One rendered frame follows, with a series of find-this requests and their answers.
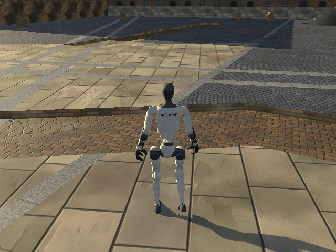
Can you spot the right robot hand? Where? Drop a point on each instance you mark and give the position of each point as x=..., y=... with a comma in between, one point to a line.
x=191, y=147

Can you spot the robot left upper arm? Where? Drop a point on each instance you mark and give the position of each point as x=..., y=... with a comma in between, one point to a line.
x=148, y=119

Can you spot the robot right upper arm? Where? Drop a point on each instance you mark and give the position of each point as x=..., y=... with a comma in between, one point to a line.
x=187, y=119

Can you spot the left robot forearm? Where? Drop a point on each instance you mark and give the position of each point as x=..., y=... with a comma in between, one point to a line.
x=142, y=140

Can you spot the right robot forearm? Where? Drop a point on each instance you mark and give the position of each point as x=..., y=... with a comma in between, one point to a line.
x=193, y=138

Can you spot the left robot hand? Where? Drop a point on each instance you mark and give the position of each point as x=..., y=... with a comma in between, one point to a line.
x=137, y=153

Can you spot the robot right foot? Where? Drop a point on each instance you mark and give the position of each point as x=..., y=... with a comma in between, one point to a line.
x=182, y=208

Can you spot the robot left shin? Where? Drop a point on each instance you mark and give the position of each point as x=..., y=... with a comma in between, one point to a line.
x=156, y=190

